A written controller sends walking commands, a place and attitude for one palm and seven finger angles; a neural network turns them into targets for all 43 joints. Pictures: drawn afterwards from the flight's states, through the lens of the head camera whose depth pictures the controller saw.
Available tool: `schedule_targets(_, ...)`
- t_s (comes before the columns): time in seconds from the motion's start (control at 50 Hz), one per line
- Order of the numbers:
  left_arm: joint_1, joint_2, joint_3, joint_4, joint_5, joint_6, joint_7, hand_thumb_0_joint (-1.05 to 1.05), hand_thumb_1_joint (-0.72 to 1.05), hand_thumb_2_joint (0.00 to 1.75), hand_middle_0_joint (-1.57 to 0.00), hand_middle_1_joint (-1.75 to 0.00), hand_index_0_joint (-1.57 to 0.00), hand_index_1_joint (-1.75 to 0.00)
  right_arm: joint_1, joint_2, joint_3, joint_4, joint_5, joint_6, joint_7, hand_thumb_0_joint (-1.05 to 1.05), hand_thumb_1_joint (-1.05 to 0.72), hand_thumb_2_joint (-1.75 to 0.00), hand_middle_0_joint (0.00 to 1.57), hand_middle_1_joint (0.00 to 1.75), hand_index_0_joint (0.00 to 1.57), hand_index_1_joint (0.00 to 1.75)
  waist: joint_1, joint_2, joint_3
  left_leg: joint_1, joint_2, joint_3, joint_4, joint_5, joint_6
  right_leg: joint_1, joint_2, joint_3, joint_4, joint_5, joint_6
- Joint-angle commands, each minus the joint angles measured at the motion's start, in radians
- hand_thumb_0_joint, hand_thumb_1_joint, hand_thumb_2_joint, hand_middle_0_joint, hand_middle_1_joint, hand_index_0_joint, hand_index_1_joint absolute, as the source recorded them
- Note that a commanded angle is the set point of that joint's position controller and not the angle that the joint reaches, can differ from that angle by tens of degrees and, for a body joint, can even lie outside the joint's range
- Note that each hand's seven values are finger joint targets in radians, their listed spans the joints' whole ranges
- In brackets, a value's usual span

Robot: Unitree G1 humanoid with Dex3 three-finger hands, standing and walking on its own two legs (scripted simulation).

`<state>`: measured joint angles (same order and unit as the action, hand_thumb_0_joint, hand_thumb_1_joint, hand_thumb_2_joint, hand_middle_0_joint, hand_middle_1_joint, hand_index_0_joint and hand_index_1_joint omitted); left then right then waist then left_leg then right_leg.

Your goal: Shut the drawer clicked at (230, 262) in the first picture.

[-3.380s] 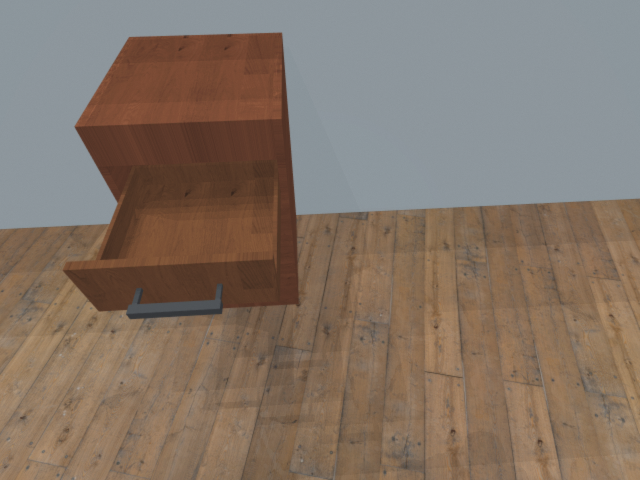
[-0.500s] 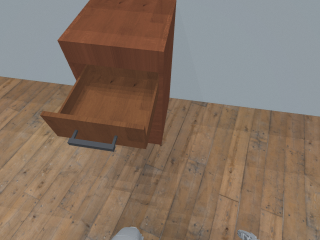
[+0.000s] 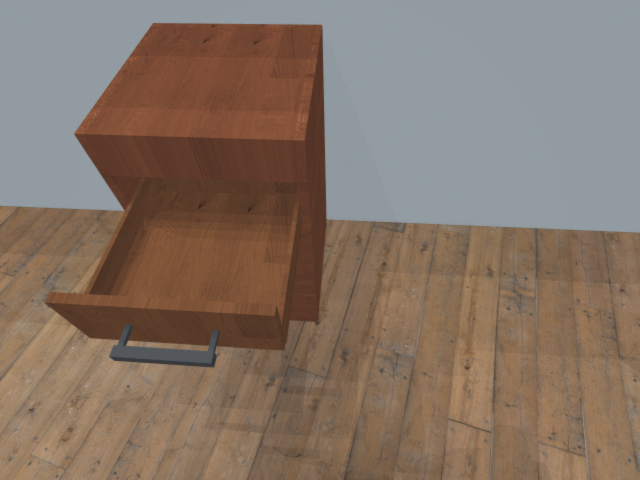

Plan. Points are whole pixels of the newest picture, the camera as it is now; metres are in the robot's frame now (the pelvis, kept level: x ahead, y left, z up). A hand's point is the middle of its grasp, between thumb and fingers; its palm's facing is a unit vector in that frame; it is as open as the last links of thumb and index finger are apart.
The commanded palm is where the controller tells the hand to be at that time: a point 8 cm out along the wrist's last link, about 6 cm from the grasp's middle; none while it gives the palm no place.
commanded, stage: come to a stop and stand still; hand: left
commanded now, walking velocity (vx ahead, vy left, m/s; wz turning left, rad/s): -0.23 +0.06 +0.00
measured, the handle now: (167, 344) +0.34 +0.29 -0.18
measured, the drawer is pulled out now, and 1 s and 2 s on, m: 0.30 0.30 0.30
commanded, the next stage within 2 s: look again from close up in 1.30 s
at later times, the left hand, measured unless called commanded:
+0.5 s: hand out of the picture +0.03 +0.19 -0.17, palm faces +0.05 -0.97 -0.24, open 7.4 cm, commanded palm none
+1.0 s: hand out of the picture +0.00 +0.20 -0.17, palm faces +0.00 -0.98 -0.20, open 7.3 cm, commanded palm none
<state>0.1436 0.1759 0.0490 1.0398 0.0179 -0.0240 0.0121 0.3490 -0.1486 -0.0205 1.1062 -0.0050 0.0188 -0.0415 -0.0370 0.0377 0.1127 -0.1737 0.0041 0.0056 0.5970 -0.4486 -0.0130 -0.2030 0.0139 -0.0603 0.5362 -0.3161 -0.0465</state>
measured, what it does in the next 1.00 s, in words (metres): stands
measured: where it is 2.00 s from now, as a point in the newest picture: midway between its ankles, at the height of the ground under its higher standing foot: outside the picture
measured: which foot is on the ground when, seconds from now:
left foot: down 0.00-1.00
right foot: down 0.00-1.00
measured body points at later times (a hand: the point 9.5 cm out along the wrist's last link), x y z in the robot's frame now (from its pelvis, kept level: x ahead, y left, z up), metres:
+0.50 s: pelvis -0.01 -0.01 +0.00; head +0.03 -0.01 +0.45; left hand +0.03 +0.24 -0.16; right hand +0.07 -0.25 -0.15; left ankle -0.01 +0.13 -0.74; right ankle -0.02 -0.09 -0.73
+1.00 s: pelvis -0.04 +0.02 +0.00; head -0.05 +0.03 +0.45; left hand +0.00 +0.25 -0.15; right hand -0.02 -0.20 -0.15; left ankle -0.01 +0.13 -0.73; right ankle -0.02 -0.09 -0.73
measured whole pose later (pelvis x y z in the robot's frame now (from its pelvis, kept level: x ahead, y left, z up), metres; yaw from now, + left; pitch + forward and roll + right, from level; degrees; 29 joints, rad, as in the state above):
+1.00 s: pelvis -0.04 +0.02 +0.00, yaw -1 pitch -3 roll +0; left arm 0.28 0.17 0.00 1.06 0.02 -0.01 0.03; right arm 0.30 -0.16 0.01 1.03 -0.02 0.00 -0.02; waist -0.01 0.00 0.01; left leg -0.21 0.00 0.03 0.51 -0.25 0.02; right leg -0.20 -0.01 -0.04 0.50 -0.25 -0.01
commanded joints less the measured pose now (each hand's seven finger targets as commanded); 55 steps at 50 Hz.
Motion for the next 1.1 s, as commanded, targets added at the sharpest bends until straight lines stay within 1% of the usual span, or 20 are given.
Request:
schedule_targets(0.0,0.041,0.126,0.019,-0.018,-0.016,0.015,0.030,0.00,0.90,0.90,-0.20,-0.30,-0.20,-0.30,0.077,-0.063,-0.017,-0.019,0.005,-0.015,-0.012,0.00,-0.90,-0.90,0.20,0.30,0.20,0.30,0.010,-0.132,-0.086,0.011,0.081,-0.027,-0.191,0.511,-0.001,0.104,-0.195,0.104,-0.017,0.825,-0.063)
schedule_targets(0.04,0.061,0.111,0.021,-0.037,-0.023,0.025,0.035,0.00,0.90,0.90,-0.20,-0.30,-0.20,-0.30,0.081,-0.112,-0.021,-0.018,-0.008,-0.016,-0.020,0.00,-0.90,-0.90,0.20,0.30,0.20,0.30,0.033,0.066,-0.120,0.072,0.149,-0.042,-0.137,0.960,0.028,0.070,-0.124,0.061,0.021,0.575,-0.008)
schedule_targets(0.14,0.057,0.118,0.034,-0.052,-0.012,0.042,0.034,0.00,0.90,0.90,-0.20,-0.30,-0.20,-0.30,0.043,-0.149,-0.041,-0.075,-0.010,0.010,-0.026,0.00,-0.90,-0.90,0.20,0.30,0.20,0.30,0.036,0.092,-0.114,0.093,0.201,-0.075,-0.142,1.050,0.070,0.022,-0.073,0.034,0.068,0.309,0.006)
schedule_targets(0.18,0.069,0.108,0.037,-0.059,-0.008,0.044,0.031,0.00,0.90,0.90,-0.20,-0.30,-0.20,-0.30,0.003,-0.164,-0.049,-0.100,-0.013,0.014,-0.024,0.00,-0.90,-0.90,0.20,0.30,0.20,0.30,0.048,0.074,-0.128,0.070,0.202,-0.079,-0.132,0.911,0.082,0.040,-0.068,0.044,0.028,0.251,0.007)
schedule_targets(0.22,0.099,0.132,0.039,-0.054,-0.001,0.037,0.030,0.00,0.90,0.90,-0.20,-0.30,-0.20,-0.30,-0.027,-0.153,-0.055,-0.123,-0.010,0.017,-0.020,0.00,-0.90,-0.90,0.20,0.30,0.20,0.30,0.052,-0.008,-0.166,0.033,0.137,-0.021,-0.061,0.684,0.035,0.088,-0.136,0.126,-0.033,0.533,-0.018)
schedule_targets(0.28,0.123,0.186,0.044,-0.036,0.004,0.028,0.032,0.00,0.90,0.90,-0.20,-0.30,-0.20,-0.30,-0.072,-0.102,-0.050,-0.151,-0.002,0.026,-0.010,0.00,-0.90,-0.90,0.20,0.30,0.20,0.30,0.067,-0.208,-0.170,-0.150,0.002,0.014,0.171,-0.044,-0.022,0.206,-0.331,0.294,-0.120,0.994,-0.169)
schedule_targets(0.32,0.099,0.165,0.039,-0.039,0.011,0.032,0.040,0.00,0.90,0.90,-0.20,-0.30,-0.20,-0.30,-0.099,-0.100,-0.050,-0.152,0.000,0.027,-0.010,0.00,-0.90,-0.90,0.20,0.30,0.20,0.30,0.064,-0.222,-0.159,-0.169,0.015,-0.040,0.227,-0.105,-0.011,0.190,-0.332,0.267,-0.132,0.942,-0.193)
schedule_targets(0.38,0.047,0.167,0.037,-0.054,0.010,0.033,0.032,0.00,0.90,0.90,-0.20,-0.30,-0.20,-0.30,-0.084,-0.085,-0.044,-0.134,0.006,0.020,-0.002,0.00,-0.90,-0.90,0.20,0.30,0.20,0.30,0.026,-0.167,-0.125,-0.080,0.017,-0.016,0.009,0.042,-0.010,0.126,-0.262,0.198,-0.108,0.776,-0.145)
schedule_targets(0.42,0.039,0.153,0.031,-0.047,-0.003,0.034,0.029,0.00,0.90,0.90,-0.20,-0.30,-0.20,-0.30,-0.034,-0.084,-0.038,-0.098,-0.002,0.004,0.002,0.00,-0.90,-0.90,0.20,0.30,0.20,0.30,0.001,-0.111,-0.129,0.082,0.028,-0.007,-0.203,0.330,-0.003,0.032,-0.196,0.149,-0.066,0.540,-0.060)
schedule_targets(0.46,0.067,0.091,0.016,-0.048,-0.012,0.041,0.026,0.00,0.90,0.90,-0.20,-0.30,-0.20,-0.30,-0.081,-0.166,-0.039,-0.112,-0.017,-0.009,-0.005,0.00,-0.90,-0.90,0.20,0.30,0.20,0.30,0.036,0.111,-0.108,0.037,0.223,-0.210,-0.262,0.557,0.098,-0.015,-0.062,0.065,-0.034,0.106,0.031)
schedule_targets(0.48,0.078,0.082,0.010,-0.032,-0.008,0.045,0.027,0.00,0.90,0.90,-0.20,-0.30,-0.20,-0.30,-0.133,-0.174,-0.033,-0.117,-0.019,-0.004,-0.005,0.00,-0.90,-0.90,0.20,0.30,0.20,0.30,0.051,0.096,-0.074,-0.056,0.245,-0.194,-0.281,0.458,0.122,0.043,-0.054,0.061,-0.051,-0.011,0.034)
schedule_targets(0.5,0.101,0.072,0.005,-0.021,0.002,0.040,0.023,0.00,0.90,0.90,-0.20,-0.30,-0.20,-0.30,-0.171,-0.160,-0.027,-0.123,-0.017,-0.001,-0.003,0.00,-0.90,-0.90,0.20,0.30,0.20,0.30,0.071,-0.012,-0.032,-0.097,0.195,-0.134,-0.257,0.314,0.089,0.051,-0.058,0.091,-0.142,0.028,0.030)
schedule_targets(0.54,0.068,0.120,0.008,-0.001,-0.001,0.037,0.012,0.00,0.90,0.90,-0.20,-0.30,-0.20,-0.30,-0.158,-0.129,-0.017,-0.104,-0.010,-0.003,0.001,0.00,-0.90,-0.90,0.20,0.30,0.20,0.30,0.044,0.042,-0.011,-0.046,0.104,-0.077,-0.247,0.274,0.030,0.012,-0.104,0.134,-0.199,0.143,0.012)
schedule_targets(0.66,0.079,0.115,-0.004,0.036,-0.009,0.020,0.011,0.00,0.90,0.90,-0.20,-0.30,-0.20,-0.30,-0.086,-0.124,-0.011,-0.056,-0.010,-0.007,0.003,0.00,-0.90,-0.90,0.20,0.30,0.20,0.30,0.028,-0.043,-0.075,0.038,0.092,-0.051,-0.253,0.270,0.016,0.019,-0.108,0.143,-0.267,0.073,0.012)
schedule_targets(0.68,0.241,0.118,-0.012,0.044,0.005,-0.022,0.058,0.00,0.90,0.90,-0.20,-0.30,-0.20,-0.30,-0.163,-0.155,-0.021,-0.118,0.003,-0.037,0.015,0.00,-0.90,-0.90,0.20,0.30,0.20,0.30,0.080,-0.028,-0.175,-0.006,0.079,0.009,-0.014,0.287,-0.002,0.097,-0.203,0.220,-0.191,0.664,0.070)
schedule_targets(0.7,0.183,0.185,-0.009,0.018,0.002,-0.036,0.057,0.00,0.90,0.90,-0.20,-0.30,-0.20,-0.30,-0.136,-0.141,-0.007,-0.166,0.004,-0.040,0.017,0.00,-0.90,-0.90,0.20,0.30,0.20,0.30,0.016,-0.054,-0.199,-0.066,0.052,0.010,-0.049,0.238,-0.001,0.193,-0.248,0.220,-0.112,0.948,0.024)
schedule_targets(0.72,0.178,0.163,-0.009,0.005,-0.006,-0.037,0.054,0.00,0.90,0.90,-0.20,-0.30,-0.20,-0.30,-0.086,-0.097,-0.005,-0.149,-0.004,-0.044,0.013,0.00,-0.90,-0.90,0.20,0.30,0.20,0.30,0.017,-0.040,-0.271,-0.052,0.041,0.014,-0.088,0.227,0.020,0.248,-0.244,0.209,-0.064,1.027,0.011)
schedule_targets(0.78,0.187,0.100,-0.026,-0.003,-0.010,-0.022,0.049,0.00,0.90,0.90,-0.20,-0.30,-0.20,-0.30,-0.047,-0.105,-0.001,-0.137,-0.002,-0.039,0.010,0.00,-0.90,-0.90,0.20,0.30,0.20,0.30,0.013,-0.145,-0.241,-0.006,0.077,-0.019,-0.112,0.370,0.030,0.150,-0.173,0.126,-0.073,0.684,-0.008)
schedule_targets(0.88,0.172,0.087,-0.037,-0.017,-0.004,0.002,0.033,0.00,0.90,0.90,-0.20,-0.30,-0.20,-0.30,-0.057,-0.120,0.009,-0.133,-0.011,-0.030,0.020,0.00,-0.90,-0.90,0.20,0.30,0.20,0.30,0.029,-0.042,0.040,-0.118,0.086,-0.067,-0.214,0.206,0.039,-0.076,-0.112,0.133,-0.179,0.004,0.002)
schedule_targets(1.08,0.225,0.071,-0.034,-0.035,0.000,0.013,0.021,0.00,0.90,0.90,-0.20,-0.30,-0.20,-0.30,-0.003,-0.137,0.004,-0.113,-0.018,-0.034,0.024,0.00,-0.90,-0.90,0.20,0.30,0.20,0.30,0.043,-0.027,-0.015,-0.209,0.095,-0.138,-0.318,-0.044,0.061,-0.023,-0.086,0.095,-0.132,-0.052,0.015)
